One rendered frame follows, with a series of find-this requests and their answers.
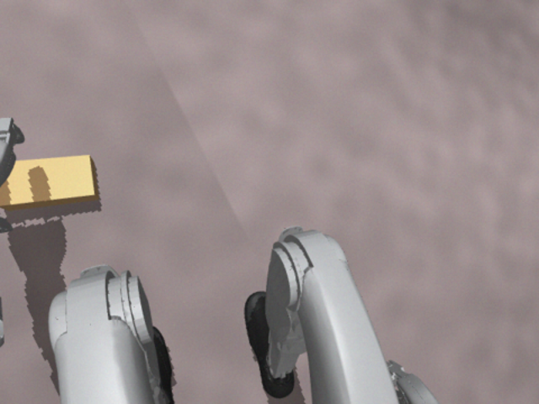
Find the small box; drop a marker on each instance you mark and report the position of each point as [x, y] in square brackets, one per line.
[49, 181]

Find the right robot foot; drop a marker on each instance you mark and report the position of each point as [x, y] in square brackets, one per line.
[258, 335]

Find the left robot foot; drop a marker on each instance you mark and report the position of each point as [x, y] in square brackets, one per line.
[164, 366]

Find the right robot hand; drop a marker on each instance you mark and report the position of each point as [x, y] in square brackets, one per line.
[411, 390]

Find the left robot hand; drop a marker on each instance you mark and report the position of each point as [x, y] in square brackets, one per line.
[10, 135]

